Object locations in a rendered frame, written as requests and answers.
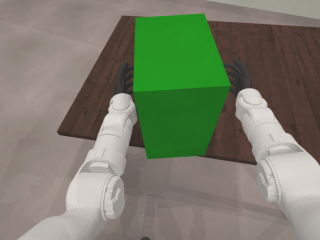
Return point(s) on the left robot hand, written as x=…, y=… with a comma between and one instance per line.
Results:
x=120, y=86

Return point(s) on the robot left forearm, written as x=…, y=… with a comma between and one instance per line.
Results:
x=112, y=142

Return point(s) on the right robot hand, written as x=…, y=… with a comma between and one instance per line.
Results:
x=241, y=75

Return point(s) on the table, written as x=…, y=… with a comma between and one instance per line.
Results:
x=283, y=62

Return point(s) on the robot left upper arm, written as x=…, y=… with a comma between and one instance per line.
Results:
x=93, y=200

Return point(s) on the robot right upper arm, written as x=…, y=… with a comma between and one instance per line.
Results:
x=292, y=181

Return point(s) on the robot right forearm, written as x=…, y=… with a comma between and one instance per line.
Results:
x=261, y=127

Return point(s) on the carton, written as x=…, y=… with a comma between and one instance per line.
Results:
x=180, y=84

